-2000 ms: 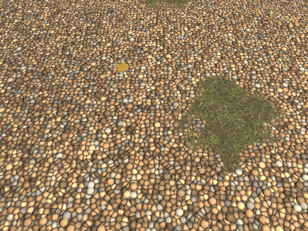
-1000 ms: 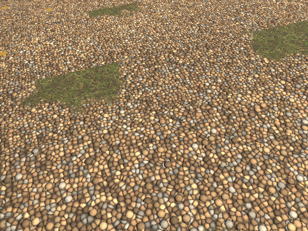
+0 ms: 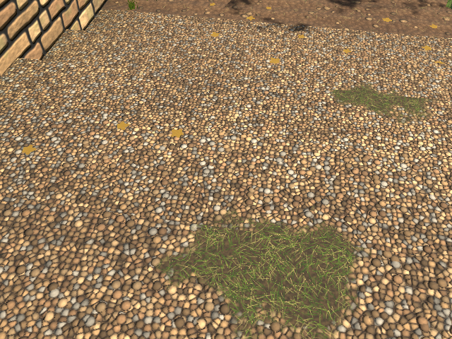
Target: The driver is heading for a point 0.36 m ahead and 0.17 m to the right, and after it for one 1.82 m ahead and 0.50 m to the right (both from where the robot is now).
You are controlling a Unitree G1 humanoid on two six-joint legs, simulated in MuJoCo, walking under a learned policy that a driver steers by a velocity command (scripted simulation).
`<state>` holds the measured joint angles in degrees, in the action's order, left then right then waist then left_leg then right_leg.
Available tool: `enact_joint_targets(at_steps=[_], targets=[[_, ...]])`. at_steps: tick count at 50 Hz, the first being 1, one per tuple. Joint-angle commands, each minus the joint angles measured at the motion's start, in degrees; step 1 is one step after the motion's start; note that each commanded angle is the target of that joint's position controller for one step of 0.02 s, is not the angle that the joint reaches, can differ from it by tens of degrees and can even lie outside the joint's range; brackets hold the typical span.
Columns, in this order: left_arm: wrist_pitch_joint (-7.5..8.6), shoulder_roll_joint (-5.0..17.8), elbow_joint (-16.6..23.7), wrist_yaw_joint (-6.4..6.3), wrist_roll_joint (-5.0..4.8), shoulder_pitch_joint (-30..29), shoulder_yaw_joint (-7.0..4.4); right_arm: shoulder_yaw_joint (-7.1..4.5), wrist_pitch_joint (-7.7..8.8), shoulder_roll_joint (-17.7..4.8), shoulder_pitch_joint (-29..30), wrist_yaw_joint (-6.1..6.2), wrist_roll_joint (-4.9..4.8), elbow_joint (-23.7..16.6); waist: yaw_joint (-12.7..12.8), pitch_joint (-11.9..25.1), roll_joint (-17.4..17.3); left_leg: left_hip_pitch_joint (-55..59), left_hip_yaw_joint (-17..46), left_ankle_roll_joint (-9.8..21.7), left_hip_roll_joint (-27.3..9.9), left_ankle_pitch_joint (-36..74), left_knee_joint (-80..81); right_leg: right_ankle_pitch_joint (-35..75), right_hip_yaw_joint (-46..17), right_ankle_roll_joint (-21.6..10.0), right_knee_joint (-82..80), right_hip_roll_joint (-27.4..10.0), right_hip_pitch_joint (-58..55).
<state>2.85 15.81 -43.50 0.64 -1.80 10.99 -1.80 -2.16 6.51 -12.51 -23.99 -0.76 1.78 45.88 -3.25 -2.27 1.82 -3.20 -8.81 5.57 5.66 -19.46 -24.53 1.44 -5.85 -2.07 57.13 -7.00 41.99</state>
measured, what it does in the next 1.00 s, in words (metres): goes down, turning right: right foot 0.18 m lower, then left foot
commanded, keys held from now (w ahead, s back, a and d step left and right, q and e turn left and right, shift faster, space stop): w+e+shift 0.50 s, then w+shift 0.12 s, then w+q+shift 0.38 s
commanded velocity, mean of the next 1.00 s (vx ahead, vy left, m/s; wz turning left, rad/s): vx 1.00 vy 0.00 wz -0.39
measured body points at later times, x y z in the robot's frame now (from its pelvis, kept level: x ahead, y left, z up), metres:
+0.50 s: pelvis +0.46 -0.09 -0.21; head +0.48 -0.07 +0.24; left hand +0.48 +0.15 -0.36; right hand +0.61 -0.35 -0.24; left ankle +0.65 +0.05 -0.83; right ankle +0.38 -0.11 -0.91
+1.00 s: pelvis +0.84 -0.26 -0.20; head +0.82 -0.26 +0.25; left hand +1.09 -0.11 -0.28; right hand +0.74 -0.51 -0.33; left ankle +0.83 -0.08 -0.82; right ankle +0.78 -0.37 -0.91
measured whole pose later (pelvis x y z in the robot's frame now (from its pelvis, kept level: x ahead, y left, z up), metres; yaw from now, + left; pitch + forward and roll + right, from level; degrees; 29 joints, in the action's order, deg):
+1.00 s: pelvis +0.84 -0.26 -0.20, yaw -24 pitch +1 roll -1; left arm 6.3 11.4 -39.0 1.2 -0.2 12.1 -1.5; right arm -3.6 2.8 -14.8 -27.4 0.8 -3.1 44.2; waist -1.4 3.8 -2.0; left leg -27.8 6.9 2.6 0.3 -17.2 -73.3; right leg -22.4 2.1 0.2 40.6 -1.1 19.6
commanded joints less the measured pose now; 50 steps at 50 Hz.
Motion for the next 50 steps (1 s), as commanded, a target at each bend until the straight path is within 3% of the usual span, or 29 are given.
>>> enact_joint_targets(at_steps=[1, 3, 6, 9, 11, 13, 14, 15, 16, 18, 19, 20, 21, 22, 23, 24, 27, 29, 30, 31, 32, 34, 37, 40, 44, 45, 46, 48, 50], targets=[[0.89, 3.9, 0.1, 1.53, 0.81, 4.0, -2.02, -2.89, 2.38, -10.1, 7.0, 1.87, 0.75, -5.1, 4.2, 1.2, -0.9, -13.4, 0.4, -1.2, -12.0, 25.9, 10.9, 15.3, 6.7, 0.0, -1.9, 1.6, -16.2], [2.18, 4.7, 2.9, 2.78, -0.51, -4.3, -2.96, -2.72, 1.80, -7.9, 0.5, 2.89, -0.79, -2.7, 0.6, -3.8, 0.2, -0.6, 1.1, -3.3, -13.9, 17.1, 8.1, 21.8, 3.9, -2.6, -13.2, 2.5, -3.0], [1.52, 2.2, 4.4, 6.50, -0.19, -6.3, -2.98, -2.86, -0.31, -7.3, -4.9, 3.99, -0.42, 0.1, -1.0, -5.4, -2.8, 8.6, -3.5, -4.0, -15.6, 13.3, 0.2, 32.3, 2.6, -3.2, -22.0, 2.8, 2.4], [0.77, 3.7, 7.2, 7.22, 0.71, -8.5, -3.68, -3.32, -0.95, -8.8, -2.0, 4.51, -1.63, -1.8, -0.1, -8.4, -0.7, 10.1, -6.4, -5.1, -16.8, 26.2, -6.5, 26.1, 9.3, -3.1, -27.5, 5.3, 1.5], [0.69, 3.3, 4.8, 7.03, 1.27, -1.5, -3.57, -3.02, -1.07, -10.6, -0.4, 5.76, -3.06, -2.0, 3.0, -5.9, -2.7, 7.1, -8.4, -7.1, -17.2, 42.5, -17.9, 26.9, 14.1, -2.6, -26.7, 7.8, -10.4], [-0.83, 8.3, -2.6, 5.43, 0.70, 19.3, -6.13, -2.56, -1.00, -11.9, 3.7, 5.51, -3.07, -2.8, 11.0, 2.1, -4.7, 3.2, -6.7, -8.2, -18.0, 57.6, -42.1, 27.1, 15.3, -4.9, -25.6, 7.4, -29.7], [-1.90, 11.5, -7.3, 3.94, 0.46, 32.8, -7.86, -2.43, -0.10, -12.2, 10.2, 4.06, -3.13, -4.3, 18.4, 5.2, 0.8, -6.7, -5.9, -9.2, -14.0, 54.0, -63.3, 33.7, 14.0, -8.5, -30.7, 6.3, -47.4], [-1.96, 7.4, -12.3, 3.06, 1.37, 43.3, -6.28, -1.71, 0.01, -8.7, 20.1, 2.58, -5.02, -5.3, 26.5, 0.7, 13.6, -23.1, -7.2, -9.1, -4.8, 5.6, -96.9, 40.3, 10.9, -15.0, -44.1, 2.1, -58.2], [-0.38, 10.1, -12.2, 2.66, 3.75, 41.5, -5.52, 0.23, 1.40, -1.2, 20.4, 2.14, -2.59, -12.5, 19.3, -1.2, 28.2, -55.6, 2.3, -9.7, 0.1, -29.2, -111.0, 47.2, 0.9, -17.1, -20.6, 1.9, -75.7], [0.13, 5.6, -8.6, 2.98, 1.81, 35.7, -3.85, 2.29, 3.12, -1.2, 11.9, 1.74, -2.34, -16.2, 11.1, 20.1, 1.4, -61.3, 15.8, -7.4, -4.6, -29.7, -99.2, 17.3, -20.1, -27.1, -20.7, -3.8, -81.0], [-0.23, 3.6, -7.5, 2.95, -0.08, 29.6, -2.83, 2.01, 3.34, -0.2, 16.7, 1.91, -0.55, -16.1, 7.7, 13.5, -13.0, -58.0, 11.4, -4.8, -6.7, -24.8, -94.2, 6.2, -20.2, -22.6, -26.7, -0.8, -64.3], [0.41, 15.8, -5.6, 1.72, 1.46, 19.4, -5.92, 1.88, 3.61, -0.7, 10.7, 1.73, -5.37, -18.0, -1.8, 9.9, -3.8, -63.3, 16.6, -6.8, -6.2, -18.9, -85.1, -22.0, -49.5, -30.7, -37.1, -14.0, -53.8], [2.19, 11.9, -1.8, 1.80, 2.87, 11.4, -5.03, 0.90, 2.70, -6.6, 14.0, 2.18, -5.64, -15.6, -2.0, -1.4, -13.1, -64.3, 20.1, -7.2, -11.9, -15.0, -74.7, -26.2, -54.0, -28.3, -39.2, -16.7, -35.7], [3.42, 4.1, 1.0, 0.12, 3.43, 5.5, -2.20, -0.36, 1.49, -11.0, 19.6, 2.89, -6.38, -15.8, -2.8, -9.5, -18.0, -54.4, 22.8, -8.8, -14.4, -2.8, -58.1, -21.9, -43.8, -22.5, -40.4, -10.1, -15.0], [3.22, 5.1, 2.5, -2.12, 2.45, 0.4, -2.04, -0.04, 1.06, -9.5, 19.1, 3.75, -2.96, -15.8, -4.5, -11.0, -17.1, -37.1, 20.4, -12.1, -14.5, 2.5, -41.0, -23.3, -33.9, -19.2, -41.3, -0.4, 2.5], [2.95, 7.4, 1.6, -4.14, 0.83, 1.7, -3.18, -0.15, 1.56, -8.9, 18.9, 3.67, 0.02, -15.8, -3.1, -8.9, -13.0, -21.1, 18.2, -12.9, -13.2, 16.3, -28.5, -21.0, -25.4, -16.8, -38.6, 4.9, 9.6], [2.73, 6.9, -3.8, -4.87, -1.09, 11.5, -3.48, -0.29, 0.43, -5.1, 11.3, 2.51, -3.08, -13.9, -1.7, 1.7, -0.3, 1.4, 9.3, -12.3, -5.5, 24.6, -19.8, -13.1, -15.4, -13.5, -29.9, 9.1, 3.1], [2.50, 4.5, -2.9, -3.06, -0.07, 10.5, -2.73, -3.18, 0.00, -7.5, -5.9, 2.83, -3.96, -10.6, -11.4, 12.1, -1.3, 14.9, 8.2, -7.9, -2.4, 11.8, -16.6, 11.2, -11.3, -7.8, -4.3, 13.7, -7.1], [2.93, -1.5, -2.0, -1.83, 1.36, 10.0, -1.47, -3.85, -0.36, -12.0, -17.3, 2.08, -3.93, -6.7, -13.5, 17.6, -10.2, 20.6, 25.9, -1.3, -12.6, -0.2, -14.8, -4.4, -5.9, -4.5, 22.0, 16.1, -4.1], [4.11, -5.7, 0.0, -0.82, -1.06, 21.1, -0.51, -3.91, -0.06, -15.9, -13.4, 0.74, -2.59, -6.5, -3.2, 18.4, -31.8, 21.7, 67.8, 10.9, -26.9, -10.4, 6.6, -31.9, -5.8, -3.6, 34.8, 18.9, 6.8], [3.76, -2.3, 1.0, -0.65, -2.72, 15.1, -0.90, -3.04, -0.19, -10.7, -5.8, 1.07, -4.11, -7.2, -2.3, 5.5, -23.5, 14.3, 78.7, 12.8, -26.7, -32.5, 12.0, -29.6, -3.9, -4.1, 36.3, 13.3, 17.3], [2.67, -4.9, 5.4, -0.02, -0.31, 1.4, 0.05, -1.88, -0.82, -6.0, -1.2, 1.07, -2.77, -5.5, -1.2, -4.6, -6.7, -4.0, 62.3, 9.5, -20.6, -26.8, 8.4, -27.8, -1.7, -4.5, 30.9, 8.8, 13.9], [2.20, -3.0, 8.0, 0.80, 1.61, 0.6, -0.15, -1.39, -1.76, -4.2, 4.1, 0.91, -2.51, -5.2, 4.9, -2.2, -7.4, -21.0, 43.3, 6.1, -13.0, -12.9, 5.9, -24.9, -0.9, -2.6, 8.5, 3.9, -2.9], [2.59, -1.7, 9.7, 0.42, 1.57, -3.8, 0.33, -3.01, -2.60, -9.7, 6.0, 2.18, -3.48, -6.0, 6.4, 0.7, -6.8, -32.0, 31.5, 5.1, -10.2, -0.4, 5.7, -16.7, 4.8, 0.1, -12.6, 5.8, -25.2], [3.06, 4.3, 5.2, -0.52, 0.66, 14.5, -3.06, -2.40, -1.39, -9.1, 4.3, 1.87, -3.67, -6.8, 17.6, 9.5, -4.2, -38.7, 27.1, 1.0, -6.9, 13.8, -12.6, -11.2, 4.0, 0.4, -17.1, 5.6, -56.0], [3.36, 8.6, 4.1, -0.89, 1.26, 22.4, -4.04, -1.24, -0.99, -4.7, 3.0, 1.42, -2.82, -8.2, 19.1, 15.4, 7.1, -42.5, 23.6, -1.5, -3.3, -0.2, -34.0, -25.3, -10.1, -2.9, -22.5, -5.6, -63.8], [3.80, 11.7, 5.0, 0.10, 2.49, 18.9, -4.11, -0.78, -0.16, -2.7, -2.7, 1.43, -5.29, -11.6, 12.6, 16.6, 22.8, -50.8, 20.2, -1.9, -3.0, -6.1, -49.1, -39.9, -37.2, -10.2, -36.1, -15.7, -61.4], [3.84, 5.7, 4.9, 0.26, 1.18, 13.3, -2.88, -1.96, -1.60, -6.8, 2.1, 1.75, -5.77, -9.9, 10.8, 3.1, 10.4, -57.8, 18.2, -2.2, -7.8, 3.2, -56.7, -38.6, -32.0, -11.9, -39.3, -15.2, -50.4], [3.42, 1.5, 4.8, 0.55, 1.98, 7.4, -1.89, -2.03, -3.40, -4.8, 2.6, 1.10, -4.40, -8.6, 5.9, -1.7, 2.5, -52.7, 19.0, -2.4, -10.9, 7.1, -52.2, -21.3, -18.4, -11.1, -38.1, -11.0, -40.4]])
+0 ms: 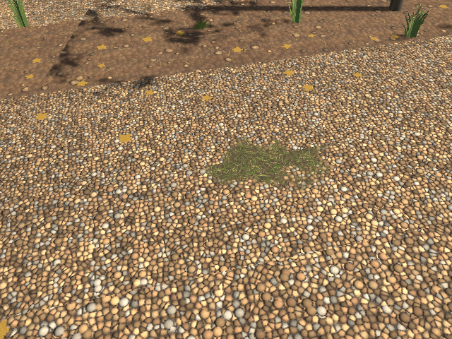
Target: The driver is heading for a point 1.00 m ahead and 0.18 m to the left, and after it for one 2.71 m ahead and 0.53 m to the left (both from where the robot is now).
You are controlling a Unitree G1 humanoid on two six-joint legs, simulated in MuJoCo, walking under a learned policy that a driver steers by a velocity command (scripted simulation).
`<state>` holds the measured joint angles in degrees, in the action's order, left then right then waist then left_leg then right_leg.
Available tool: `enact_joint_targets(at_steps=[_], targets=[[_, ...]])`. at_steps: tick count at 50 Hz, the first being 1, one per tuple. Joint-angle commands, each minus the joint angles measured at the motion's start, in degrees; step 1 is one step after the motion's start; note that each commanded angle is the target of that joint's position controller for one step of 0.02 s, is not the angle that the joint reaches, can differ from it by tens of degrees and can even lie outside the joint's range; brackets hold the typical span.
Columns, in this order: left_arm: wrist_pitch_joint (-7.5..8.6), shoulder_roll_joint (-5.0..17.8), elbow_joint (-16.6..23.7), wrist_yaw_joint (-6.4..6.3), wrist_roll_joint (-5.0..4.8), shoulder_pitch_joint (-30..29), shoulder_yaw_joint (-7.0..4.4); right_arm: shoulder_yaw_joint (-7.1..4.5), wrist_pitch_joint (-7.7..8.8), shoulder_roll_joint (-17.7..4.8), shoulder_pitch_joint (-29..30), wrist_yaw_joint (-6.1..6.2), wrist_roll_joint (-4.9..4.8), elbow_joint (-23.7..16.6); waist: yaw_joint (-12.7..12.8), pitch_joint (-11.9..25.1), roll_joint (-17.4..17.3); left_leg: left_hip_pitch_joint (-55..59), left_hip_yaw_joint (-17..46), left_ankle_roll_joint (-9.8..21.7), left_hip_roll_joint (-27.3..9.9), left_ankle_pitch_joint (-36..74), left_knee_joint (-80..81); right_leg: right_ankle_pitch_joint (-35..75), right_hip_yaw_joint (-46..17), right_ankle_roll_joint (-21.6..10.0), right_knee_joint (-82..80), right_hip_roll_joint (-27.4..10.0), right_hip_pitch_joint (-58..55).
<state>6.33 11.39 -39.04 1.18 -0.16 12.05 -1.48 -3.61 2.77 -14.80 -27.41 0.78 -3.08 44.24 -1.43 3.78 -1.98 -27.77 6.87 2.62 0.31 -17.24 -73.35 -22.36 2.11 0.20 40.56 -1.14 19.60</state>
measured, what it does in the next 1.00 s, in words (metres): goes down: left foot 0.18 m lower, then right foot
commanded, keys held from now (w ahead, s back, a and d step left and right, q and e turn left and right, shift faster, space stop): w+q+shift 0.36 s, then w+shift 0.08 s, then w+e+shift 0.56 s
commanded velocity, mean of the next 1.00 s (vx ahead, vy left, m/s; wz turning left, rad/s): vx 1.00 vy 0.00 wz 0.16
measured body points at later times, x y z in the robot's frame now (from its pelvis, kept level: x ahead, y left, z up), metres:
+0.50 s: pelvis +0.42 +0.10 -0.19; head +0.45 +0.09 +0.26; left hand +0.45 +0.38 -0.28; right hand +0.54 -0.14 -0.33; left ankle +0.39 +0.14 -0.90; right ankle +0.43 -0.10 -0.76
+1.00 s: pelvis +0.87 +0.18 -0.20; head +0.88 +0.16 +0.25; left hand +0.77 +0.40 -0.33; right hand +1.21 +0.06 -0.19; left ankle +1.02 +0.39 -0.88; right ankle +0.78 +0.07 -0.90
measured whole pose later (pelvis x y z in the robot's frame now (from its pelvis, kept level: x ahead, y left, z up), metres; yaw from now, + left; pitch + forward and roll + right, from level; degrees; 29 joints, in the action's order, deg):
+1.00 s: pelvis +0.87 +0.18 -0.20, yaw +6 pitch +2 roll +2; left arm 3.9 9.3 -47.8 -1.9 -2.3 31.9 -1.3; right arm -1.2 8.2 -12.5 8.0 -3.4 2.1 31.2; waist 7.8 1.6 -0.8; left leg -38.4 10.0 4.3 0.7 13.5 -39.8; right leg -33.6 -12.2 -6.0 47.4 8.6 14.0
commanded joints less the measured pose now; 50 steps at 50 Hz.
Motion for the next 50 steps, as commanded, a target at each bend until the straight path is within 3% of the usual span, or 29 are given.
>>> enact_joint_targets(at_steps=[1, 5, 9, 12, 14, 16, 17, 18, 19, 20, 21, 22, 23, 24, 26, 28, 31, 33, 35, 36, 37, 38, 39, 41, 44, 45, 46, 48, 50], targets=[[-0.10, 5.5, -0.1, -0.28, -0.23, 4.8, -2.16, -0.72, -0.40, -2.2, 6.6, -0.93, 0.59, -7.2, 2.3, -8.7, 7.3, -26.3, 3.8, 0.7, -7.7, 5.0, -0.2, 9.1, -20.7, -12.1, -22.2, -16.4, -15.8], [1.61, 6.6, -4.6, -1.24, -0.15, 7.2, -3.26, -1.87, -0.14, -4.0, 11.3, -2.89, 1.43, -7.6, 0.9, -8.2, 0.4, -26.9, 5.5, 3.1, -9.1, 18.8, 14.7, 15.6, -7.9, -7.5, -19.1, -15.3, -18.8], [1.61, 7.0, -6.6, -4.07, -0.14, 8.7, -2.68, -0.89, 0.69, -1.8, 20.3, -6.40, 2.41, -9.1, 2.7, -7.7, 3.4, -4.4, -5.7, 3.2, -3.6, 54.5, 31.3, 8.4, 9.2, -2.7, -16.4, -9.3, -3.8], [0.55, 7.7, -7.0, -3.29, -0.31, 10.1, -2.64, -1.42, -0.61, -3.9, 20.3, -6.99, 1.30, -8.8, 1.1, -8.9, 3.0, 1.8, -8.9, 4.7, -2.1, 52.8, 33.0, 10.5, 13.4, -1.9, -9.8, -9.3, -5.9], [-0.79, 11.8, -6.4, -3.26, -1.43, 12.0, -3.44, -1.77, -1.29, -5.2, 18.7, -6.36, 2.23, -8.0, -0.1, -8.5, 3.6, 6.2, -14.5, 4.8, 0.9, 45.4, 36.2, 33.3, 14.6, -0.3, 2.1, -10.7, -12.2], [-1.29, 12.7, -6.5, -3.00, -1.97, 12.4, -3.21, -3.88, -2.17, -9.1, 6.2, -5.87, 2.89, -3.0, -5.3, -4.4, 5.5, 16.4, -13.2, 7.4, -1.9, 42.1, 41.4, 47.9, 12.0, 0.7, 24.9, -12.7, -15.2], [-0.43, 12.4, -6.3, -2.12, -2.41, 7.3, -3.15, -5.61, -2.74, -12.3, -5.3, -5.13, 2.78, 1.3, -12.1, -2.9, 0.6, 30.1, -11.6, 11.1, -3.2, 48.7, 49.8, 39.2, 11.7, 2.0, 48.0, -7.9, -8.4], [-0.12, 11.1, -5.0, -1.93, -2.60, 0.3, -3.39, -5.22, -2.07, -13.5, -14.8, -4.28, 3.25, 6.2, -17.9, -8.4, -9.8, 41.2, -7.5, 16.0, -5.3, 51.9, 58.6, -6.1, 11.4, 3.1, 78.6, 0.9, 9.8], [2.15, 4.6, 0.9, -1.73, 0.39, 7.3, -1.38, -4.59, -0.53, -18.5, -10.3, -3.81, 4.94, 5.3, -5.2, -3.9, -23.3, 58.3, 0.8, 15.6, -6.5, 75.0, 33.7, -22.3, 0.9, 1.6, 82.1, 1.8, 34.1], [3.65, 6.1, 2.9, -0.82, 0.00, 11.1, 0.08, -4.51, -0.03, -15.3, -13.4, -3.46, 4.07, 3.4, -6.7, 11.0, -16.0, 70.8, 13.0, 23.9, -11.1, 60.9, 31.5, -20.6, -8.3, 1.0, 73.8, 0.5, 42.2], [3.97, 9.7, 2.3, -1.08, -1.18, 9.3, -0.32, -4.21, -0.10, -12.6, -11.1, -3.40, 2.83, 1.9, -6.7, 14.7, -1.2, 68.0, 17.6, 23.6, -12.6, 36.6, 39.0, -17.1, -9.0, -0.7, 63.9, -3.0, 42.0], [4.71, 10.2, 3.6, -0.93, -3.62, 7.9, -1.08, -4.29, 0.51, -14.4, -5.1, -2.57, 2.31, 1.5, -0.7, 13.0, 4.0, 57.8, 31.7, 25.0, -18.7, 5.6, 47.8, -5.5, -11.7, -1.9, 52.9, -4.0, 44.1], [2.94, 10.3, 2.8, -2.02, -3.24, 4.0, -1.66, -3.29, 0.82, -12.4, 5.0, -1.44, 2.29, -0.5, 3.5, 3.7, 8.5, 38.0, 36.8, 23.5, -20.6, 1.4, 52.2, -1.1, -11.5, 0.8, 47.0, -6.5, 41.0], [0.99, 11.3, 1.8, -2.46, -3.45, 5.4, -1.90, -2.04, 1.45, -9.9, 12.8, -0.97, 3.71, -2.7, 6.1, -2.1, 6.5, 21.3, 39.2, 24.0, -25.6, 6.3, 52.5, 0.2, -14.4, 3.2, 43.0, -10.0, 36.0], [-1.54, 9.7, 1.8, -3.21, -1.38, 4.4, -1.43, -0.60, 3.21, -7.1, 16.9, -0.73, 4.39, -2.2, 7.9, -10.7, 6.9, -5.1, 27.9, 19.2, -19.6, 6.1, 55.4, 3.5, -13.6, 6.0, 27.8, -13.6, 22.8], [-1.59, 5.9, 1.2, -2.04, 0.66, 2.0, -0.10, -1.02, 4.23, -8.9, 12.6, 0.89, 2.97, 0.8, 5.2, -7.3, 0.3, -7.5, 11.3, 14.1, -9.4, 1.6, 54.8, 21.9, -8.4, 3.1, 15.2, -10.8, 11.0], [-1.62, 7.0, 2.7, -0.92, -0.74, -6.5, -0.25, -1.31, 4.84, -9.9, 7.9, 0.05, 3.07, 2.8, -0.6, -8.3, 1.1, -0.6, 1.7, 11.9, -8.0, 9.1, 59.6, 27.3, -2.4, -1.0, 8.0, -6.1, 4.7], [-1.22, 10.6, -3.8, -0.64, -1.61, 11.2, -3.25, -1.60, 4.34, -10.4, 13.9, -0.90, 4.97, 1.6, 7.3, -2.2, 1.1, 3.9, -5.0, 9.1, -7.7, 40.7, 49.2, 28.7, 2.8, -3.8, 15.3, -0.3, -11.2], [-2.34, 15.8, -15.5, -0.32, -1.20, 46.9, -7.09, -1.89, 3.67, -11.2, 27.9, -1.37, 3.68, -0.8, 27.9, 5.4, 4.6, -3.0, -11.7, 2.7, -3.0, 57.2, 6.6, 20.4, 6.7, -6.9, 14.0, 5.2, -38.1], [-2.83, 10.2, -19.0, 1.26, -0.63, 49.8, -4.45, 0.04, 4.44, -2.0, 28.5, -2.54, 3.23, -1.7, 25.5, -2.4, 21.9, -14.1, -12.8, -0.4, 8.0, 0.4, -28.4, 12.6, 0.6, -10.9, 4.3, 4.9, -33.4], [-1.27, 6.7, -14.5, 1.84, -0.01, 36.3, -1.82, 2.27, 6.24, 5.1, 18.9, -3.52, 1.28, -5.8, 11.0, -5.7, 37.5, -29.7, -1.5, 0.4, 9.3, -19.9, -36.0, -2.3, -30.0, -19.2, -9.3, -2.5, -30.8], [-0.62, 6.3, -9.0, 1.79, 0.52, 22.8, -1.29, 2.72, 7.42, 2.6, 16.9, -3.84, -1.22, -8.6, 4.2, -7.3, 31.2, -31.6, 0.5, 2.3, 6.9, -15.1, -26.3, -7.9, -51.1, -22.6, -26.2, -10.6, -24.8], [-0.23, 6.4, -5.4, 2.34, 1.05, 16.1, -1.78, 1.78, 7.18, -2.0, 22.5, -3.56, -1.07, -9.2, 2.4, -9.0, 6.8, -25.1, 1.2, 4.8, 4.1, -6.3, -16.9, -15.8, -56.2, -20.9, -28.0, -11.7, -14.2], [0.86, 11.2, -2.2, 2.39, -0.36, 8.1, -3.12, 1.29, 5.03, -2.2, 24.3, -1.88, 1.82, -10.4, -2.3, -8.5, -6.7, -16.2, 3.5, 3.7, 1.0, -2.6, -8.2, -6.0, -50.8, -22.3, -16.8, -10.5, 2.2], [-0.43, 10.1, -0.7, -1.31, -1.05, 6.5, -2.65, 2.07, 4.24, -0.5, 27.6, -2.09, 4.34, -13.7, -2.4, -7.0, -1.8, -3.2, -1.0, 0.3, -0.4, 1.1, 15.1, 7.5, -33.4, -19.5, -16.0, -3.4, 15.0], [-1.07, 10.5, -0.4, -2.01, 0.17, 7.6, -3.06, 1.77, 4.47, -0.4, 24.1, -2.45, 4.66, -12.1, -2.5, -2.1, 0.1, 4.7, -3.5, -0.2, 1.1, 13.2, 10.1, 13.1, -31.2, -19.4, -12.5, -3.0, 16.8], [-0.31, 8.8, -2.9, -3.25, -1.35, 14.0, -2.51, 0.67, 5.29, -3.8, 30.6, -2.83, 4.30, -12.5, 1.9, -5.4, -2.8, -7.6, 1.7, 1.3, -1.4, 25.2, 20.0, 3.4, -31.0, -17.7, -6.6, -1.1, 8.3], [-1.44, 5.4, -6.6, -4.18, -3.25, 22.1, -1.87, 1.99, 5.92, 0.1, 39.4, -4.16, 6.19, -15.9, 8.1, -5.4, -0.5, -9.7, -0.2, 1.6, 2.2, 35.2, 37.4, -5.7, -29.0, -15.3, -5.6, 2.9, 1.8], [-3.23, 5.4, -7.7, -4.20, -2.46, 21.3, -1.88, 2.13, 6.17, 2.8, 39.0, -5.66, 5.30, -16.2, 8.2, -3.9, 5.0, 5.7, -2.8, 1.6, 5.8, 44.3, 43.7, -6.8, -26.2, -12.4, -3.3, 5.6, 7.8]])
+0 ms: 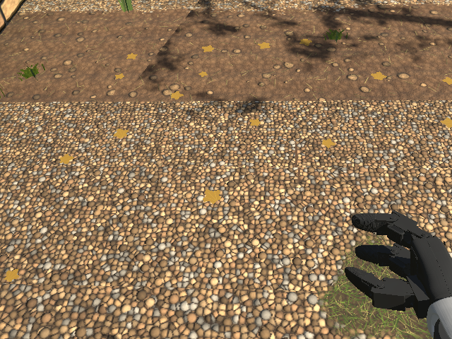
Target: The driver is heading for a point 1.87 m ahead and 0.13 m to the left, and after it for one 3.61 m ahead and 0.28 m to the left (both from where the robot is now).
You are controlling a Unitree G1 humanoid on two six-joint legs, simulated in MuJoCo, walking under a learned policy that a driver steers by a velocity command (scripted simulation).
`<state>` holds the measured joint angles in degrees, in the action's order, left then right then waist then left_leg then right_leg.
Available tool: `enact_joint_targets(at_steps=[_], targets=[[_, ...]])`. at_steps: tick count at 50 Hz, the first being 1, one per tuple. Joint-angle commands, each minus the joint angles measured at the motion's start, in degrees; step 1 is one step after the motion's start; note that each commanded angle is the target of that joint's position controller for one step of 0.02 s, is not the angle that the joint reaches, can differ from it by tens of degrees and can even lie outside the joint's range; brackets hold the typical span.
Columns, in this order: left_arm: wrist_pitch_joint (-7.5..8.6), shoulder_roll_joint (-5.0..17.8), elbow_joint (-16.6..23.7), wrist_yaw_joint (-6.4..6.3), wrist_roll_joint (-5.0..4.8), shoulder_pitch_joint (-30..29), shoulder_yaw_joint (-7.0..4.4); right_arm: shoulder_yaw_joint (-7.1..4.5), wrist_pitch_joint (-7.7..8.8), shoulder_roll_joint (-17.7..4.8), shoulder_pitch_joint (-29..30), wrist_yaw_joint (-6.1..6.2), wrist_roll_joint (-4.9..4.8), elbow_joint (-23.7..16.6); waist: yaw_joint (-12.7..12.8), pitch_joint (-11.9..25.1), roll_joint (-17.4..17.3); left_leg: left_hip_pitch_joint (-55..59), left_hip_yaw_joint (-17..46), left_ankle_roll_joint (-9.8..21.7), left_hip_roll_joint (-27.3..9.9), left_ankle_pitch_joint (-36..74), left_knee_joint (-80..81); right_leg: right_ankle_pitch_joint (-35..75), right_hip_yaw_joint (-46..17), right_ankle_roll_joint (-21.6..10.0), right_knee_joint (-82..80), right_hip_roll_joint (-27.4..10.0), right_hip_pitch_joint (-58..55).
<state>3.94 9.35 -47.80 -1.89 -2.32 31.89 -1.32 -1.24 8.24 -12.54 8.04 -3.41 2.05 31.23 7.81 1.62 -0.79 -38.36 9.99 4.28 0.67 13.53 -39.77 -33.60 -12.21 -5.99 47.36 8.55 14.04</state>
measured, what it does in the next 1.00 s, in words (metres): goes down, turning left: left foot 0.18 m lower, then right foot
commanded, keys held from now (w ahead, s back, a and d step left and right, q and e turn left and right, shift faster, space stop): w+e+shift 0.06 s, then w+shift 0.26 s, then w+q+shift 0.68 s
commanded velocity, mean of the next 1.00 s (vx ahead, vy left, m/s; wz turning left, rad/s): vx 1.00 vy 0.00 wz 0.20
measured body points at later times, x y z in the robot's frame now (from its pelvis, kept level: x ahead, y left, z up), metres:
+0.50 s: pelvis +0.46 -0.01 -0.18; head +0.49 -0.02 +0.27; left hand +0.78 +0.14 -0.21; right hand +0.27 -0.21 -0.31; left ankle +0.26 +0.18 -0.87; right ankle +0.58 -0.15 -0.89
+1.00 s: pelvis +0.92 +0.03 -0.29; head +0.91 +0.05 +0.15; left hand +0.86 +0.31 -0.43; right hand +1.12 -0.23 -0.38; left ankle +1.01 +0.10 -1.03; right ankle +0.65 -0.16 -0.78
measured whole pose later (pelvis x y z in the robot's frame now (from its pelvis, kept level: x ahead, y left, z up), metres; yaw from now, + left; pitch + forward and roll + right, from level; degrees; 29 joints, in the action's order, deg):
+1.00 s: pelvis +0.92 +0.03 -0.29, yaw +15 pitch -2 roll -7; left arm 5.2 15.7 -50.5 -0.7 -2.9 24.4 -4.6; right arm -6.1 0.8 -19.7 -11.9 -4.2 -0.6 45.4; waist -0.7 -0.4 -5.1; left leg -21.5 -5.0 11.3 -2.7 22.1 -29.1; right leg -36.6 14.5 5.7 78.3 -6.5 -6.5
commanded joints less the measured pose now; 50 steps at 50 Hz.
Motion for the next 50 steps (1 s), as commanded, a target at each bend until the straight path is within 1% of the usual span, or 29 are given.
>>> enact_joint_targets(at_steps=[1, 5, 7, 8, 9, 10, 11, 12, 14, 15, 17, 21, 23, 24, 25, 26, 27, 28, 30, 31, 34, 36, 38, 40, 45, 47, 48, 49, 50], targets=[[-1.18, 7.7, 0.7, -1.04, 0.15, 1.3, -2.21, -1.02, 0.97, -0.3, 2.9, -1.92, -0.81, -3.4, -0.9, -1.8, 6.0, 19.2, -5.6, -0.1, 5.5, 11.9, 10.5, 3.2, -12.8, -5.9, -8.2, -4.1, 13.4], [-2.33, 4.6, 1.3, -0.86, -1.76, -3.3, -1.90, -3.81, 2.71, -3.0, -9.2, -0.50, -3.10, 0.9, -6.6, -2.1, 5.8, 32.7, -4.9, -4.0, -1.8, 21.3, 28.8, 5.9, -7.4, -0.9, 12.6, -0.8, 7.1], [-3.20, 8.1, 4.6, -0.53, -0.07, -10.6, -3.25, -5.75, 2.08, -5.5, -31.1, 0.60, -2.91, 7.5, -16.7, 3.3, 6.1, 50.8, -2.4, -2.5, -10.1, 24.3, 28.2, 16.4, -2.4, 0.8, 38.4, -1.1, 13.4], [-2.04, 2.7, 5.9, 0.58, 1.42, -12.8, -1.88, -5.24, 1.45, -4.7, -43.6, 0.18, -1.90, 11.4, -20.7, 5.8, 2.1, 66.1, 1.1, -0.3, -14.2, 17.7, 15.7, -7.3, -3.4, 0.3, 56.8, 1.5, 29.9], [0.00, -0.7, 8.1, 1.44, 0.04, -3.9, -0.71, -5.54, 0.81, -7.8, -43.0, 0.01, -0.63, 12.8, -14.5, 9.3, -18.8, 79.8, 4.8, 1.0, -16.8, 32.4, -4.1, -8.9, -3.5, 0.3, 64.1, -1.9, 48.9], [1.28, 0.8, 7.9, 1.30, -1.63, 0.4, 0.16, -6.38, -0.50, -10.4, -40.4, 0.03, -1.45, 13.0, -12.8, 12.3, -28.3, 80.5, 12.6, 7.7, -20.4, 26.4, -2.5, -8.2, -0.4, 1.9, 70.0, -5.8, 58.3], [2.38, 2.8, 9.9, 1.24, -3.25, -3.7, 0.73, -7.94, -0.93, -14.9, -43.1, 0.61, -2.36, 15.7, -13.9, 14.4, -24.1, 80.5, 29.8, 19.7, -27.6, -10.9, 7.5, -5.3, 3.0, 3.6, 73.5, -7.0, 68.2], [2.72, 5.4, 10.7, 0.19, -3.39, -13.7, -0.65, -6.12, -0.68, -7.6, -41.0, 2.20, -0.15, 15.6, -13.9, 11.3, -5.8, 70.0, 38.7, 17.7, -30.1, -37.1, 18.3, 5.9, -2.2, 0.7, 61.0, -10.9, 67.1], [0.62, 6.9, 11.5, 0.19, -0.12, -22.0, -0.98, -2.39, 0.37, -0.8, -28.6, 2.59, -1.98, 16.6, -6.8, -7.4, 4.7, 35.7, 27.1, 13.3, -25.4, -18.3, 20.4, 12.9, -3.9, 3.2, 41.1, -14.7, 53.5], [0.36, 6.4, 12.2, 0.90, 1.14, -23.0, -0.92, -1.18, 0.08, 1.2, -23.2, 2.47, -1.79, 15.7, -3.9, -10.4, 5.2, 21.3, 16.3, 9.3, -19.8, -17.2, 23.3, 15.3, -3.1, 3.9, 26.5, -16.8, 43.4], [1.74, 4.4, 13.3, 1.98, 3.79, -23.9, -0.39, -2.36, -0.81, -4.7, -23.0, 3.41, -1.86, 16.6, -3.8, -6.7, -3.2, 7.1, 4.0, 6.7, -9.2, -13.7, 26.8, 33.9, 7.7, 4.9, 11.1, -15.3, 20.6], [1.73, 6.6, 15.9, 3.09, 1.26, -32.0, -0.65, -3.17, -1.55, -8.7, -32.7, 4.16, -5.41, 20.0, -6.3, -8.0, -1.4, 16.1, 3.2, 6.9, -10.8, -6.8, 30.1, 32.7, 10.7, 4.8, -9.7, -10.4, 7.1], [2.12, 10.6, 15.1, 3.25, 0.52, -25.8, -3.00, -2.71, -2.56, -10.4, -36.9, 4.05, -3.53, 21.5, -1.9, -1.7, -1.4, 25.8, 0.9, 4.5, -10.4, 11.4, 16.5, 29.3, 12.8, 2.3, -13.9, -7.1, -2.6], [2.30, 12.7, 12.5, 2.97, 0.78, -13.2, -4.23, -2.39, -2.93, -10.6, -35.4, 3.78, -2.09, 20.7, 5.1, 6.3, -3.3, 18.2, -0.2, 3.1, -8.6, 13.8, 1.3, 29.6, 9.5, 0.3, -8.0, -9.6, -20.2], [1.93, 17.8, 11.3, 2.30, 1.58, -2.4, -5.45, -1.54, -2.39, -7.7, -37.7, 3.78, -1.09, 19.2, 7.2, 16.1, 2.5, 6.4, -3.9, 0.7, -2.3, -3.3, -20.5, 14.9, -5.6, -3.1, -9.4, -20.9, -36.9], [2.63, 19.1, 10.3, 3.44, 1.88, -1.2, -5.31, 0.20, -1.41, -1.5, -45.6, 3.11, -4.06, 18.8, 2.2, 27.2, 17.4, -1.7, 1.2, 0.5, 1.3, -38.8, -39.2, -5.9, -33.7, -10.1, -20.3, -32.0, -42.3], [2.54, 13.6, 10.1, 3.47, 1.69, -3.4, -4.20, -1.31, -1.59, -5.9, -40.0, 3.34, -5.90, 18.6, 2.8, 17.8, 15.4, -8.4, 0.5, 0.2, -0.9, -36.2, -43.2, -5.2, -34.1, -8.5, -26.3, -30.6, -36.8], [2.30, 11.6, 9.4, 3.32, 1.69, -7.8, -3.61, -1.89, -2.28, -7.0, -34.1, 3.75, -5.59, 16.9, 1.6, 6.7, 11.8, -11.6, -1.3, -0.4, -3.2, -31.5, -41.8, 5.0, -22.5, -7.0, -26.2, -29.4, -27.2], [2.45, 8.1, 8.5, 3.97, 3.13, -13.4, -3.00, -2.54, -3.98, -5.4, -30.6, 4.27, -3.47, 16.7, -2.8, -1.3, 3.6, -5.7, -1.8, -0.1, -6.7, -27.5, -37.6, 19.0, -10.2, -6.6, -29.6, -26.3, -11.5], [3.05, 6.6, 8.1, 4.33, 3.08, -15.9, -2.85, -2.57, -5.29, -3.4, -32.6, 3.76, -3.87, 16.8, -5.9, -1.9, 5.6, -2.5, -0.7, -0.2, -8.6, -26.6, -35.2, 20.1, -6.4, -6.6, -30.2, -26.0, -7.0], [3.66, 6.2, 7.6, 4.16, 0.02, -20.5, -2.90, -2.92, -7.99, -3.3, -27.7, 3.11, -4.91, 13.8, -8.7, -7.1, 5.4, -5.3, -0.5, -0.1, -12.6, -27.9, -25.4, 25.4, 2.2, -4.9, -37.3, -27.1, -3.6], [3.94, 10.7, 4.9, 3.03, 2.07, -17.0, -4.86, -3.36, -7.86, -4.1, -25.5, 2.03, -2.63, 11.8, -8.5, -5.1, 0.5, -8.1, -2.1, -0.4, -12.3, -18.3, -26.2, 32.1, 8.3, -6.1, -32.7, -27.4, -7.8], [4.80, 9.6, 3.6, 1.01, 1.70, -16.8, -4.55, -3.75, -5.93, -4.5, -21.6, 0.65, -3.52, 11.7, -8.8, -7.4, 0.5, -10.9, -1.4, 2.3, -9.9, -2.8, -12.8, 28.2, 15.3, 0.0, -30.1, -24.0, -10.3], [4.64, 10.4, 2.9, -1.09, 1.60, -15.6, -4.50, -3.59, -4.97, -4.4, -16.0, -1.03, -2.41, 9.9, -7.9, -5.8, -0.4, 6.5, -9.3, 1.2, -5.9, 21.9, -1.2, 20.8, 26.3, 3.3, -28.4, -18.6, 0.7], [2.53, 13.4, 2.5, 0.55, 0.54, -13.7, -4.77, -5.11, -7.11, -8.8, -21.1, -1.03, -3.84, 11.9, -11.9, -6.3, 2.0, 18.8, -16.4, 2.1, -1.3, 18.3, 0.7, 37.6, 31.5, 6.2, -11.9, -19.2, -6.3], [1.77, 15.4, 2.6, 1.09, -1.37, -13.8, -4.77, -6.56, -8.86, -11.7, -31.6, -0.55, -3.08, 15.5, -15.8, -3.4, 5.5, 26.9, -17.3, 4.0, -2.5, 14.0, 5.1, 56.5, 29.8, 7.6, 8.3, -22.1, -11.5], [2.21, 14.4, 2.4, 1.53, -0.79, -16.0, -4.47, -8.69, -10.34, -14.9, -40.0, -0.21, -3.17, 18.6, -19.4, 0.2, 3.2, 35.9, -16.8, 5.9, -3.3, 14.6, 8.0, 61.4, 28.2, 8.0, 22.7, -20.7, -11.5], [2.51, 14.0, 3.7, 1.69, -2.26, -23.0, -4.54, -8.52, -9.64, -14.6, -50.3, -0.45, -2.34, 22.6, -26.5, -3.6, -2.8, 44.1, -12.0, 11.9, -7.8, 20.7, 21.8, 30.9, 26.9, 10.4, 53.2, -14.5, -0.5], [3.25, 7.5, 6.5, 1.42, -0.07, -30.4, -2.97, -7.50, -8.46, -15.9, -55.8, -0.23, -1.15, 27.2, -28.4, -11.7, -19.1, 49.3, -12.4, 13.5, -6.2, 30.4, 21.3, -14.2, 25.7, 9.9, 77.2, -6.9, 19.5]])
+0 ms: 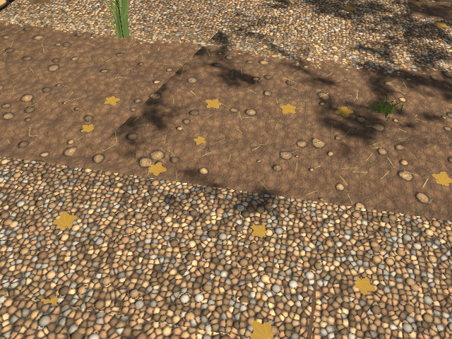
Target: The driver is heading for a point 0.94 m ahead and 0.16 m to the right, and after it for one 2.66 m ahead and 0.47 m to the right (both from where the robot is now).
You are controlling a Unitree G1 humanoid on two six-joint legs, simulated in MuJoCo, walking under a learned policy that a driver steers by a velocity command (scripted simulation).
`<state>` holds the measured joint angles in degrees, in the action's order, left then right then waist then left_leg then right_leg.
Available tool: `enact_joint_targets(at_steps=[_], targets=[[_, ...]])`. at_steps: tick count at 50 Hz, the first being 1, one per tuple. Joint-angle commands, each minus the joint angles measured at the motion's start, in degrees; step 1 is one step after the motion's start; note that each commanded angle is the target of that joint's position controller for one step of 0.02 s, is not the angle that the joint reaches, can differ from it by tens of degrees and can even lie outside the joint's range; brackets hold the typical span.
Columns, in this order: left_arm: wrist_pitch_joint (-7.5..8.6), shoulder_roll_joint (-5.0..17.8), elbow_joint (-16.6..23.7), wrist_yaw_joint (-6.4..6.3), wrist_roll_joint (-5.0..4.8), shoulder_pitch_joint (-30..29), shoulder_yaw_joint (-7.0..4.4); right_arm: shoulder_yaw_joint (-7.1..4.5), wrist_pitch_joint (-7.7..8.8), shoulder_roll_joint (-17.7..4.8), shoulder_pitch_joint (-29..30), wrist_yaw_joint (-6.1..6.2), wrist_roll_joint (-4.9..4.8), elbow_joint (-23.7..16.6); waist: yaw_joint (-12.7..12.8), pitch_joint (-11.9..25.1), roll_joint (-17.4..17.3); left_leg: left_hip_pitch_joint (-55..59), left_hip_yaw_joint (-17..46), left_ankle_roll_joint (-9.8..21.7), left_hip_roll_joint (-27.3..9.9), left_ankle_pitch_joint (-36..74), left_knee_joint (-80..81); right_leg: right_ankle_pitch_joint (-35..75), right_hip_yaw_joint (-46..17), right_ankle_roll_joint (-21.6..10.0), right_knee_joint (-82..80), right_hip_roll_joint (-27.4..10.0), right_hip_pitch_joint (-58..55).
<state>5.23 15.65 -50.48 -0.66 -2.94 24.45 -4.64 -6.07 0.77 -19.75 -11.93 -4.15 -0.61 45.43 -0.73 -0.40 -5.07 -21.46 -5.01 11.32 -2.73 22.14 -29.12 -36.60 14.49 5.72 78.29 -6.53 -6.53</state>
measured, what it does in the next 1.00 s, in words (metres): goes down, turning right: right foot, then left foot 0.19 m lower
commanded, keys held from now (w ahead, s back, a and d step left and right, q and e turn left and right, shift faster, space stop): w+shift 0.08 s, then w+e+shift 0.70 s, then e+shift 0.18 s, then q+shift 0.04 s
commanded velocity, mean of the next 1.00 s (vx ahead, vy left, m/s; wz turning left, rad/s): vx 0.92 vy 0.00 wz -0.46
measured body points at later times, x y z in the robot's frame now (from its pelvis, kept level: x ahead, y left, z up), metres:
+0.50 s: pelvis +0.46 -0.04 -0.06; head +0.46 -0.02 +0.39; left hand +0.41 +0.21 -0.21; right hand +0.68 -0.28 -0.11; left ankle +0.46 +0.11 -0.68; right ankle +0.46 -0.11 -0.77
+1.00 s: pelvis +0.91 -0.03 -0.24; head +0.94 -0.06 +0.21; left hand +1.24 +0.06 -0.30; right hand +0.71 -0.24 -0.37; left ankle +0.85 +0.13 -0.95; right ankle +0.99 -0.19 -0.89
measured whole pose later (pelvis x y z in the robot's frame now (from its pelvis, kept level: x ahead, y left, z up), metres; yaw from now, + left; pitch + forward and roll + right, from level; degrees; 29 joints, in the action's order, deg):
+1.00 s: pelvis +0.91 -0.03 -0.24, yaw -31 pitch +3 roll +3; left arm 3.4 17.0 -33.0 0.4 -1.7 4.6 -4.7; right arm -4.7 4.4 -15.4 -26.6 1.9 0.3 55.1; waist -4.1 -1.8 2.3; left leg -4.2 -6.3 -0.3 0.8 -24.7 -28.4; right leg -8.0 1.6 1.5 61.7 -2.2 48.2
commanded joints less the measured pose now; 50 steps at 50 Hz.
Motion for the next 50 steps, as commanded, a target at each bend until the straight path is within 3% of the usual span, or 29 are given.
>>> enact_joint_targets(at_steps=[1, 2, 4, 5, 6, 9, 11, 13, 14, 16, 17, 18, 19, 20, 21, 23, 27, 29, 32, 36, 38, 39, 40, 41, 43, 44, 46, 48, 50], targets=[[4.09, -3.2, 15.3, 0.70, 2.91, -10.0, 1.61, -1.26, 1.79, -10.6, -28.3, 0.41, 2.32, 10.9, -2.2, -3.6, -22.0, 44.2, 15.1, 7.6, -1.7, 37.3, -10.1, -8.0, -13.8, -3.7, 41.6, 9.0, 59.1], [5.33, 0.3, 15.2, 1.30, 3.26, -7.3, 2.31, -1.90, 1.95, -7.8, -28.2, 1.07, 0.79, 7.7, -4.7, 9.5, -11.2, 54.7, 23.0, 11.6, -4.5, 11.5, -8.7, -3.4, -19.4, -6.4, 29.1, 5.5, 65.4], [6.47, 3.6, 14.1, 0.97, -0.36, -9.4, 0.89, -1.10, 2.69, -6.1, -19.5, 1.74, -0.12, 4.1, 0.7, 11.9, 9.1, 41.9, 40.1, 12.9, -11.9, -28.2, 1.9, 11.6, -22.2, -8.6, 15.5, 2.2, 66.6], [4.60, 2.9, 15.1, 0.22, -1.28, -13.7, 1.12, -1.40, 3.12, -8.8, -12.0, 3.11, 0.86, 3.3, 4.4, 4.6, 8.7, 23.2, 52.4, 15.2, -19.4, -33.5, 6.0, 14.3, -23.6, -5.0, 9.4, -0.6, 66.7], [2.69, 5.3, 13.8, -0.22, -0.71, -14.5, 0.64, 0.19, 3.87, -4.0, -6.3, 3.66, 2.03, 0.9, 4.6, 0.3, 14.4, 9.7, 51.7, 14.5, -20.4, -33.4, 6.8, 17.0, -25.6, -2.5, 3.8, -4.2, 61.1], [0.14, 1.6, 14.5, -0.39, 2.98, -17.4, 2.30, 1.36, 5.39, -3.0, -6.5, 6.16, 1.08, 3.2, 3.8, -5.5, 5.5, -11.3, 31.3, 7.8, -9.6, -31.8, 8.9, 31.2, -22.1, -1.4, -17.7, -5.7, 44.7], [0.35, 0.8, 15.4, 0.69, 2.72, -24.1, 3.09, 1.77, 5.96, -1.8, -11.6, 6.74, -0.39, 5.2, -1.8, -4.7, 1.8, -9.0, 18.6, 4.3, -3.6, -32.6, 11.2, 42.0, -15.2, -4.3, -28.1, -1.5, 36.9], [0.46, 0.2, 17.5, 1.70, 1.57, -29.6, 3.20, 1.38, 5.91, -3.4, -15.3, 5.88, 0.68, 6.4, -5.0, -5.8, 2.7, -3.0, 15.9, 2.9, -5.3, -20.2, 14.4, 41.4, -12.0, -7.3, -32.3, 2.2, 33.5], [0.89, 2.5, 15.9, 2.14, 1.05, -24.9, 1.83, 1.58, 5.95, -2.7, -13.0, 5.51, 1.81, 5.4, -2.6, -4.6, 5.4, -1.8, 10.7, 0.8, -3.2, -7.7, 11.8, 45.2, -8.6, -8.9, -32.4, 5.6, 27.0], [0.73, 9.4, 5.2, 3.05, 0.98, 8.7, -3.02, 0.79, 4.61, -4.9, -3.2, 5.49, 3.01, 3.3, 14.5, 8.2, 0.7, 2.0, 4.6, -4.1, -4.0, 34.2, -14.4, 36.5, -4.9, -11.8, -20.6, 13.1, 2.7], [-0.31, 12.3, -1.8, 2.82, 0.74, 31.3, -4.47, 0.18, 4.87, -7.5, 9.8, 5.05, 1.93, 1.0, 29.0, 10.3, 5.0, -8.9, 1.4, -8.1, -0.1, 26.7, -44.8, 37.2, -7.7, -15.0, -25.5, 10.6, -13.0], [-0.74, 6.7, -6.1, 3.82, 1.49, 34.7, -1.98, 1.84, 5.70, 1.8, 9.7, 3.94, 0.72, -0.9, 25.4, 6.3, 29.5, -23.5, 2.1, -12.7, 13.2, -40.0, -79.0, 28.6, -22.2, -20.4, -36.8, 6.7, -14.6], [0.48, 2.5, -2.2, 4.39, 2.58, 20.5, 1.11, 4.18, 7.91, 8.1, 0.5, 2.90, -0.80, -5.9, 10.5, 3.7, 39.8, -36.3, 15.0, -10.9, 11.9, -58.2, -77.7, 13.3, -51.8, -27.7, -50.5, -0.1, -10.6], [1.08, 1.8, 2.9, 3.78, 3.73, 8.7, 1.08, 4.42, 9.04, 6.4, 0.8, 2.27, -4.15, -8.1, 5.0, -0.3, 29.0, -38.0, 15.8, -9.6, 9.4, -54.3, -69.3, 3.5, -67.3, -30.2, -62.9, -6.8, -3.9], [1.61, 1.3, 5.6, 3.99, 3.92, 2.0, 0.74, 3.81, 8.98, 3.1, 5.1, 2.44, -3.69, -8.4, 1.9, -3.9, 4.9, -30.9, 15.3, -6.6, 6.9, -46.0, -58.8, -1.9, -69.6, -27.7, -64.4, -6.4, 9.4], [2.88, 4.8, 9.2, 3.88, 2.43, -7.0, 0.04, 3.55, 6.68, 3.5, 5.9, 3.68, -0.50, -9.1, -3.3, -4.7, -4.2, -21.6, 16.3, -6.9, 4.0, -43.2, -49.6, 10.0, -61.3, -28.8, -54.3, -3.6, 27.3], [0.36, 6.9, 10.1, -0.15, 2.29, -7.2, -0.63, 4.16, 6.76, 5.5, 4.2, 2.44, 2.41, -10.2, -4.5, 2.8, 1.8, 6.9, 7.1, -9.3, 4.4, -24.4, -31.0, 28.0, -40.7, -24.2, -48.7, 4.1, 46.4], [1.33, 4.1, 7.1, -1.73, 0.20, 4.3, 0.22, 3.30, 8.20, 2.8, 17.7, 1.71, 1.96, -13.5, 4.6, -1.3, 3.1, -17.6, 13.4, -7.5, 2.7, -12.3, -17.3, 15.5, -43.6, -23.0, -42.2, 5.0, 27.3], [-1.95, 1.1, 3.2, -1.95, 0.15, 9.0, 0.76, 4.61, 8.46, 7.8, 23.5, -0.40, 2.42, -16.9, 8.6, -0.2, 8.6, 2.3, 9.6, -8.0, 8.0, 3.3, 1.5, 5.4, -39.2, -17.7, -40.6, 11.4, 33.8], [-3.50, 0.1, 5.1, -2.00, -1.48, 2.6, 0.84, 1.04, 9.24, 3.0, 10.2, 0.30, -0.78, -12.9, 1.4, -0.5, 10.8, 20.1, 11.7, -11.0, 1.4, 8.2, 15.4, 1.3, -36.0, -12.3, -21.4, 13.4, 34.0], [-4.59, 2.5, 8.3, -1.97, 0.33, -4.4, -0.21, -1.27, 9.19, 0.4, -11.5, 1.57, -0.44, -7.0, -9.4, 5.9, 10.8, 36.6, 14.0, -10.5, -6.7, 12.4, 17.0, 11.8, -30.3, -9.7, 4.2, 15.0, 37.4], [-4.07, -2.1, 9.6, -0.95, 1.70, -4.9, 0.93, -0.93, 8.63, 0.5, -22.2, 1.34, 0.29, -3.5, -12.2, 9.1, 7.6, 51.0, 16.1, -10.0, -10.5, 4.7, 5.7, -4.4, -30.8, -9.9, 21.0, 15.8, 51.2], [-2.26, -6.9, 11.8, 0.00, 1.04, 1.6, 2.33, -0.44, 8.12, -2.0, -22.2, 1.52, 3.34, -2.8, -7.4, 11.7, -12.0, 62.8, 15.3, -12.8, -14.0, 36.5, -14.9, -8.5, -30.6, -10.0, 32.4, 13.3, 68.1], [-0.73, -4.8, 13.1, -0.06, -1.44, 8.3, 2.62, -2.13, 7.61, -6.8, -19.7, 1.47, 3.62, -2.2, -3.4, 15.8, -27.6, 67.3, 25.2, -5.3, -20.7, 55.8, -17.2, -7.5, -26.8, -6.7, 41.4, 10.5, 80.4], [-0.39, 0.0, 18.3, -1.92, -1.75, -8.4, 1.89, -2.46, 6.71, -4.8, -17.5, 3.26, 3.23, -1.4, -5.9, 17.2, -10.4, 56.1, 43.3, 6.7, -30.4, 0.7, -0.9, 5.6, -25.1, -6.2, 38.2, 3.5, 87.7], [-1.60, 1.6, 18.8, -2.36, 0.07, -13.4, 1.27, 0.45, 6.85, 3.0, -14.8, 3.90, 2.49, 0.0, -3.8, 8.2, 3.0, 42.4, 39.9, 4.4, -27.5, 5.3, 3.0, 7.9, -22.4, -7.0, 36.5, 2.1, 83.4], [-3.13, 0.4, 20.9, 0.09, 0.94, -14.1, 1.52, 2.70, 6.36, 5.5, 2.7, 5.25, -0.92, -0.7, 5.9, -9.1, 3.4, 6.4, 18.2, -4.1, -18.2, 4.5, 10.4, 10.6, -22.7, -4.7, 1.9, -3.2, 63.9], [-1.43, 0.2, 19.9, 1.30, 1.26, -13.5, 0.31, 2.21, 5.75, 2.3, 8.2, 6.71, 1.80, -1.6, 5.7, -6.0, -0.9, -11.6, 1.7, -7.8, -5.1, -1.8, 11.4, 34.7, -14.3, -3.0, -22.4, 3.6, 36.5], [-1.02, -2.8, 19.3, 2.75, 1.98, -12.0, 1.10, 1.21, 5.81, -4.2, 1.4, 6.73, 0.12, 0.4, 5.4, 1.3, -1.0, -6.7, 4.5, -6.9, -7.8, 11.7, 9.9, 40.5, -12.7, -4.7, -32.7, 8.1, 23.0]])
Keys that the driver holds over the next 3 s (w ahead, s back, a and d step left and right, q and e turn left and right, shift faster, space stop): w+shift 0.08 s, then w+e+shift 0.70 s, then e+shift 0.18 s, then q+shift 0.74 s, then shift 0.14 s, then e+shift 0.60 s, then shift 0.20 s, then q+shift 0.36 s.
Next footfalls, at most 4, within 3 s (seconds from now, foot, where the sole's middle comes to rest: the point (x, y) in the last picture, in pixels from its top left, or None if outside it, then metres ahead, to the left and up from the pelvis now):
0.34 right None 0.50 -0.11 -0.81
0.78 left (195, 278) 0.89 0.12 -1.00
1.08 right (280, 233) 1.10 -0.23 -0.99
1.50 left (221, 211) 1.22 0.02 -0.99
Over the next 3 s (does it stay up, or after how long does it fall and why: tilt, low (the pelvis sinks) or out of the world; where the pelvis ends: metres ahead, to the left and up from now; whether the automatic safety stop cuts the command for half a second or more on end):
stays up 1.18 -0.10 -0.21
